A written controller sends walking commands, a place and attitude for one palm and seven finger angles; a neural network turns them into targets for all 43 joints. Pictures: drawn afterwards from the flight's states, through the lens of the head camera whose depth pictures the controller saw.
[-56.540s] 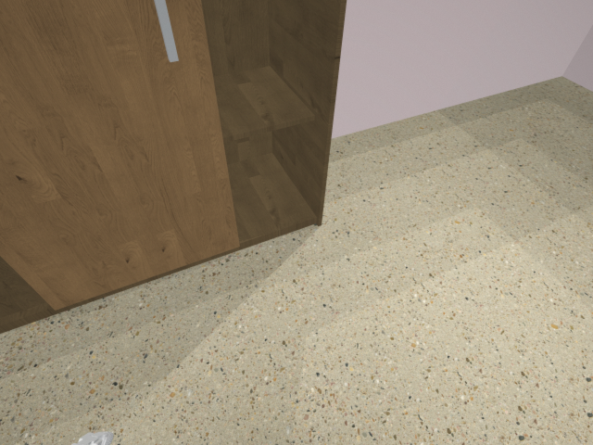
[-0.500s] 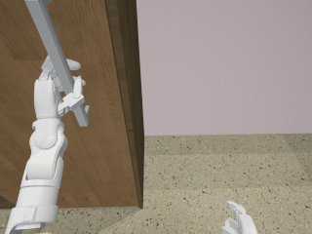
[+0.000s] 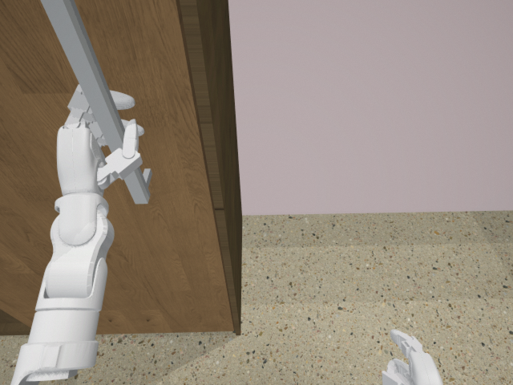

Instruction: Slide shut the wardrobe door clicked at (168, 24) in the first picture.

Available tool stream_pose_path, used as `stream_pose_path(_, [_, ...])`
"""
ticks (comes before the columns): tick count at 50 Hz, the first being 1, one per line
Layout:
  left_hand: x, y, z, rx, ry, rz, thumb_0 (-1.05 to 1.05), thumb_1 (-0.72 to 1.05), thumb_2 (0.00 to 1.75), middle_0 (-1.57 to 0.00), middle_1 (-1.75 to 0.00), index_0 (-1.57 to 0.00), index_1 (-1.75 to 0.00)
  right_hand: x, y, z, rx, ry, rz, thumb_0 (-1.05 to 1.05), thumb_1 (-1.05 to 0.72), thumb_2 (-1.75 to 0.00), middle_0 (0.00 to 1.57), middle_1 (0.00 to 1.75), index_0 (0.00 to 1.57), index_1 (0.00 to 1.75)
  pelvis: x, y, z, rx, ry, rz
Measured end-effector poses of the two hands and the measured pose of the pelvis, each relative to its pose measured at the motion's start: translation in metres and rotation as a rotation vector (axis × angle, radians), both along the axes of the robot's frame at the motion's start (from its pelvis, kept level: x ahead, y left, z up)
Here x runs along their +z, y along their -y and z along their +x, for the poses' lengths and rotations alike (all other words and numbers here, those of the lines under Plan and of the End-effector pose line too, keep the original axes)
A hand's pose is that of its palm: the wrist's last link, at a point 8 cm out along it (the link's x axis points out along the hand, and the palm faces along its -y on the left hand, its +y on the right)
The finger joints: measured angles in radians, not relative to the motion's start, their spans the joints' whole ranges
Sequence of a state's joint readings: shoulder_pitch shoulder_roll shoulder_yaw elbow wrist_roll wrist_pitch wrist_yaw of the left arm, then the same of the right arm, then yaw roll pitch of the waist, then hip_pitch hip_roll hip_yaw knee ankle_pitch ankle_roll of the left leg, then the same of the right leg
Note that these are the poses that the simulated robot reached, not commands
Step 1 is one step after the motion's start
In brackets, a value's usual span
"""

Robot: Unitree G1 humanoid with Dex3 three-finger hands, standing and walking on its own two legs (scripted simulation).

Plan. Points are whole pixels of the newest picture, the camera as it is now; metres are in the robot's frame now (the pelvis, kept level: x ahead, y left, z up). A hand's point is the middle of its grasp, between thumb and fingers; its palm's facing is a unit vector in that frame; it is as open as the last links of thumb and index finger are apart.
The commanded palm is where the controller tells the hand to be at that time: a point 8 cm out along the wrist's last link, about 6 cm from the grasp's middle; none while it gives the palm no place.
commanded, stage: stop walking and hold the door there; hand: left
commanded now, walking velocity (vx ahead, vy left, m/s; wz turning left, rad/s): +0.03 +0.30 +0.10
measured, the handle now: (115, 112) +0.39 +0.20 +0.25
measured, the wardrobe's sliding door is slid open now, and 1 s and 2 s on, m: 0.00 0.00 0.00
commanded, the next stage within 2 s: loosen the grip on the handle in 1.04 s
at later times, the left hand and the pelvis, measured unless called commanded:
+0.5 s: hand (132, 152) +0.35 +0.18 +0.21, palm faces +0.21 -0.97 -0.11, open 5.8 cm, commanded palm +0.33 +0.22 +0.20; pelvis -0.02 +0.02 +0.00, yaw -2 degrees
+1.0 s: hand (133, 152) +0.35 +0.18 +0.21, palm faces +0.25 -0.96 -0.14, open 5.8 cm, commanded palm +0.32 +0.23 +0.20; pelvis -0.01 -0.01 +0.01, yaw -2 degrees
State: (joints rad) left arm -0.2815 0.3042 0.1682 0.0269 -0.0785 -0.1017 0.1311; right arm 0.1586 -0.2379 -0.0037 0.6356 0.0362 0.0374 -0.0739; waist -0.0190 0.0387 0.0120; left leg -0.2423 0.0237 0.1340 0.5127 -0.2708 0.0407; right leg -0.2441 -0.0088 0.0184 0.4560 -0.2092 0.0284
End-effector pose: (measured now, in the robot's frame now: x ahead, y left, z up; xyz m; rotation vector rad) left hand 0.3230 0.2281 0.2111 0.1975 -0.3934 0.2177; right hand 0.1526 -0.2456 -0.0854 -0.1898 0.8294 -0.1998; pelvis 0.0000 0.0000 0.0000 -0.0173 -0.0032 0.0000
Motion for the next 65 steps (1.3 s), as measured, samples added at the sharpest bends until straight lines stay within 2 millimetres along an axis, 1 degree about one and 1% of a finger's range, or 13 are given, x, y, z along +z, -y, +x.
stream_pose_path(5, [0.000, -0.003, 0.002, -0.048, 0.012, -0.006, -0.06, 0.69, 0.78, -0.46, -1.40, -0.34, -1.40, -0.003, -0.008, -0.008, -0.003, -0.036, -0.020, 0.01, -0.90, -0.90, 0.20, 0.30, 0.20, 0.30, -0.003, -0.016, -0.008, 0.013, 0.002, 0.020])
stream_pose_path(11, [-0.002, -0.004, 0.003, -0.082, 0.024, -0.020, -0.05, 0.70, 0.78, -0.46, -1.40, -0.33, -1.40, -0.007, -0.035, -0.016, 0.001, -0.015, 0.016, 0.01, -0.91, -0.90, 0.20, 0.30, 0.20, 0.30, -0.006, -0.031, -0.018, -0.015, 0.014, 0.021])
stream_pose_path(16, [-0.001, -0.001, 0.001, -0.077, 0.005, -0.048, -0.02, 0.73, 0.79, -0.46, -1.40, -0.31, -1.40, -0.013, -0.060, -0.027, 0.044, -0.032, 0.068, 0.01, -0.90, -0.90, 0.20, 0.30, 0.20, 0.30, -0.003, -0.030, -0.022, -0.027, 0.032, 0.016])
stream_pose_path(20, [0.000, 0.000, 0.000, -0.060, -0.006, -0.045, -0.02, 0.73, 0.79, -0.46, -1.40, -0.31, -1.40, -0.019, -0.068, -0.034, 0.074, -0.048, 0.091, 0.01, -0.90, -0.90, 0.21, 0.30, 0.20, 0.30, -0.004, -0.025, -0.023, -0.034, 0.039, 0.026])
stream_pose_path(24, [0.001, 0.000, -0.001, -0.040, -0.024, -0.041, -0.02, 0.73, 0.78, -0.46, -1.40, -0.31, -1.40, -0.021, -0.061, -0.037, 0.070, -0.058, 0.089, 0.01, -0.90, -0.90, 0.21, 0.30, 0.20, 0.30, -0.001, -0.020, -0.024, -0.031, 0.044, 0.009])
stream_pose_path(28, [0.001, 0.001, -0.001, -0.030, -0.033, -0.049, -0.02, 0.73, 0.78, -0.46, -1.40, -0.32, -1.40, -0.015, -0.043, -0.036, 0.054, -0.052, 0.053, 0.01, -0.90, -0.90, 0.21, 0.30, 0.21, 0.30, 0.002, -0.015, -0.022, -0.032, 0.034, 0.007])
stream_pose_path(34, [0.002, 0.001, -0.001, -0.017, -0.035, -0.037, -0.02, 0.72, 0.79, -0.46, -1.40, -0.32, -1.40, -0.001, -0.012, -0.026, 0.015, -0.010, -0.009, 0.01, -0.90, -0.90, 0.21, 0.30, 0.20, 0.30, 0.004, -0.008, -0.017, -0.031, 0.026, 0.009])
stream_pose_path(39, [0.002, 0.002, -0.002, -0.005, -0.036, -0.040, -0.02, 0.72, 0.80, -0.46, -1.40, -0.32, -1.40, 0.009, 0.003, -0.016, -0.001, 0.029, -0.033, 0.01, -0.90, -0.90, 0.20, 0.30, 0.20, 0.30, 0.005, -0.003, -0.014, -0.031, 0.022, 0.009])
stream_pose_path(47, [0.002, 0.002, -0.002, 0.011, -0.040, -0.027, -0.03, 0.71, 0.79, -0.46, -1.40, -0.32, -1.40, 0.011, 0.004, -0.007, -0.002, 0.052, -0.013, 0.01, -0.90, -0.90, 0.20, 0.30, 0.20, 0.30, 0.005, 0.004, -0.010, -0.033, 0.013, 0.008])
stream_pose_path(57, [0.002, 0.002, -0.002, 0.018, -0.042, -0.012, -0.04, 0.70, 0.79, -0.46, -1.40, -0.33, -1.40, 0.002, -0.005, -0.013, 0.000, 0.015, 0.024, 0.01, -0.90, -0.90, 0.21, 0.30, 0.20, 0.30, 0.005, 0.006, -0.006, -0.034, 0.008, 0.008])
stream_pose_path(60, [0.012, -0.007, 0.006, -0.016, -0.064, 0.084, -0.06, 0.60, 0.78, -0.50, -1.40, -0.34, -1.40, 0.000, -0.005, -0.018, 0.043, 0.008, 0.021, 0.01, -0.90, -0.90, 0.21, 0.30, 0.20, 0.30, 0.003, 0.010, -0.016, -0.015, 0.002, 0.009])
stream_pose_path(62, [0.013, -0.013, 0.003, -0.032, -0.072, -0.005, -0.04, 0.51, 0.75, -0.55, -1.40, -0.36, -1.40, -0.002, -0.003, -0.023, 0.074, 0.004, 0.023, 0.01, -0.90, -0.90, 0.21, 0.30, 0.20, 0.30, 0.003, 0.013, -0.023, 0.006, -0.006, 0.018])
stream_pose_path(65, [0.012, -0.018, -0.004, 0.000, -0.069, -0.116, -0.02, 0.40, 0.69, -0.56, -1.40, -0.39, -1.40, -0.001, 0.002, -0.030, 0.090, 0.038, 0.027, 0.01, -0.90, -0.90, 0.21, 0.30, 0.20, 0.30, 0.001, 0.015, -0.032, 0.010, 0.000, 0.021])
